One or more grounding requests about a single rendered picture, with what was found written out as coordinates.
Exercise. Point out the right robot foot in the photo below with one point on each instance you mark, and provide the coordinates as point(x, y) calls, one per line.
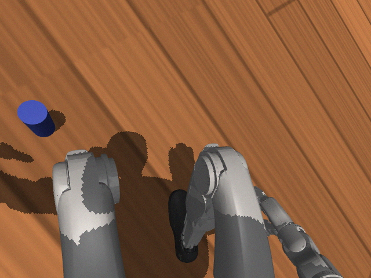
point(177, 214)

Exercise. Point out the right robot arm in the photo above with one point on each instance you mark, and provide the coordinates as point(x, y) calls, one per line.
point(304, 254)

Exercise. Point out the right robot hand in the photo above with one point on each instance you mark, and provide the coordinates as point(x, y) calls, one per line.
point(277, 216)

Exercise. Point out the can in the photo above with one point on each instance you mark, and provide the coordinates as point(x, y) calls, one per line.
point(36, 117)

